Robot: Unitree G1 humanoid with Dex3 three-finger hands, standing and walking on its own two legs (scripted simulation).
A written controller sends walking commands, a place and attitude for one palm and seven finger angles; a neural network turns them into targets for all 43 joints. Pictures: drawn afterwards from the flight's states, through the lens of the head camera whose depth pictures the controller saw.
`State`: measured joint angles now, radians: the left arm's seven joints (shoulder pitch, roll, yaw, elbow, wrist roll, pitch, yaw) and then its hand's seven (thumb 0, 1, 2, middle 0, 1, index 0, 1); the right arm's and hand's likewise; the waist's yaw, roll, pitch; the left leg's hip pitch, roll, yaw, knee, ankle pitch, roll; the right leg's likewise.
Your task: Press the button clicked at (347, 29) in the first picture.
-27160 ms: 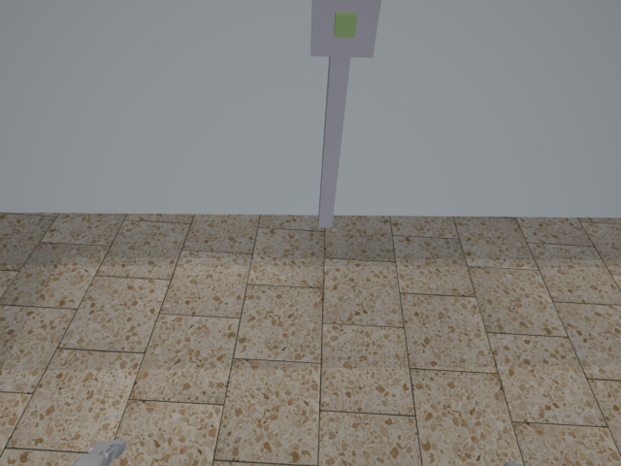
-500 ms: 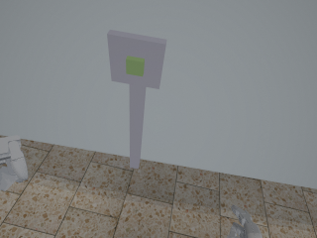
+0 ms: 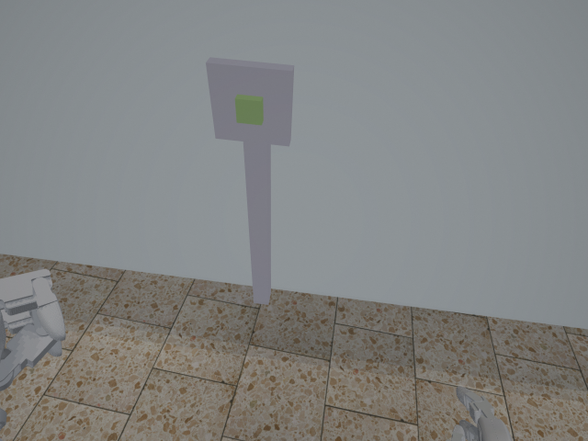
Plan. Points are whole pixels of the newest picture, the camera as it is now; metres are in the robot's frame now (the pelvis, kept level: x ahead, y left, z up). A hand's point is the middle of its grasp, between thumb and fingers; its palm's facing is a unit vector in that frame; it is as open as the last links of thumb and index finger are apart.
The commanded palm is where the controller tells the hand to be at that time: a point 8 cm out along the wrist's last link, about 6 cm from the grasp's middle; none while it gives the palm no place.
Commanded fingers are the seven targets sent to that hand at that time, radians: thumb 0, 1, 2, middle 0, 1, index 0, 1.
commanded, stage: stop stepping back and stand still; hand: left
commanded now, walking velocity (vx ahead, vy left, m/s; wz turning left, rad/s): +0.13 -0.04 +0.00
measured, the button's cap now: (249, 109) +0.75 +0.15 +0.09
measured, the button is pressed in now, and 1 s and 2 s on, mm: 0 0 0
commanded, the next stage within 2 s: let the arm hang, fingers relaxed in 0.66 s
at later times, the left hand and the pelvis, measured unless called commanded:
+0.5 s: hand out of the picture +0.11 +0.28 +0.16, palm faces +0.45 -0.84 -0.32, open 3.1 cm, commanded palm +0.05 +0.32 +0.18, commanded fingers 0.00 0.90 0.90 -1.30 -1.50 -1.30 -1.50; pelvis -0.07 +0.04 -0.01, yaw +1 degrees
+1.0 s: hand out of the picture +0.04 +0.22 -0.15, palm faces +0.04 -0.97 -0.24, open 3.1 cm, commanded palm none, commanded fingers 0.00 0.90 0.90 -0.82 -0.98 -0.82 -0.98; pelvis -0.08 +0.02 -0.02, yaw +2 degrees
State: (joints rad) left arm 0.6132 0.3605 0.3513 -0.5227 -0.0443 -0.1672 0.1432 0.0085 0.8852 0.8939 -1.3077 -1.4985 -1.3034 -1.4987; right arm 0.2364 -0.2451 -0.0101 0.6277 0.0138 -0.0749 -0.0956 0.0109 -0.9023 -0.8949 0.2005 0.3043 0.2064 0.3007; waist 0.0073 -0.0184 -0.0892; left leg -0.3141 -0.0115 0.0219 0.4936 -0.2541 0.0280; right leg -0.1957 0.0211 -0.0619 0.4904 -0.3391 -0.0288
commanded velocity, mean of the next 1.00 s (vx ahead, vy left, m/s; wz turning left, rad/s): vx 0.10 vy -0.05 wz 0.00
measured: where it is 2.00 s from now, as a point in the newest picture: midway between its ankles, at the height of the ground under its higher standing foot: outside the picture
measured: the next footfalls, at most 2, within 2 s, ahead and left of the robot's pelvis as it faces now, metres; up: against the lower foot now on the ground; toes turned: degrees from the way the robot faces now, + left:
right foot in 0.72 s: +0.00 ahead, -0.08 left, +0.00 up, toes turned -4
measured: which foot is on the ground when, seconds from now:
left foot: down 0.00-1.00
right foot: down 0.00-0.46, up 0.48-0.70, down 0.72-1.00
